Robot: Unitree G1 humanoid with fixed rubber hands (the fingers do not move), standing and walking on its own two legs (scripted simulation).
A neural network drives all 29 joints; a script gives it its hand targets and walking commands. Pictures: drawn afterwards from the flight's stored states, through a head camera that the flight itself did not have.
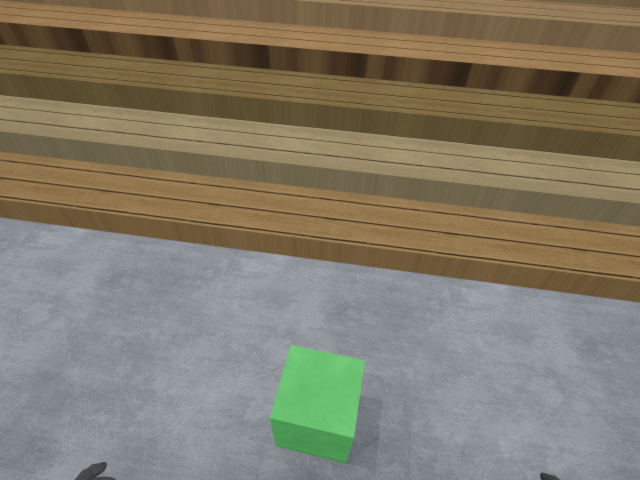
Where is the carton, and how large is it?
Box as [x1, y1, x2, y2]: [270, 345, 364, 462]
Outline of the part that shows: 291,345 270,415 270,421 276,446 341,462 346,462 354,433 364,360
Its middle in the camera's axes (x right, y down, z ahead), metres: -0.01 +0.48 +1.10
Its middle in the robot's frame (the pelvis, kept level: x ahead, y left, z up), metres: +0.45 +0.00 -0.66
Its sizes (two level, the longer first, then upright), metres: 0.210 0.200 0.250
